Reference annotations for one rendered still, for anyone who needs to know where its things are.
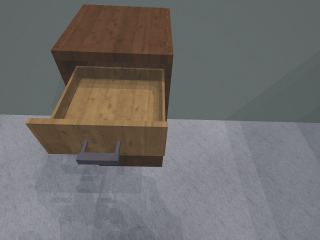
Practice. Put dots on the cabinet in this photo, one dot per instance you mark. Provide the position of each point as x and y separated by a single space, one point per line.
122 37

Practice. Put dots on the drawer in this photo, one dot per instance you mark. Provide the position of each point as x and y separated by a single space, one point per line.
103 105

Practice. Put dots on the handle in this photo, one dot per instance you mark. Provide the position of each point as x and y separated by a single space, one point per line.
98 158

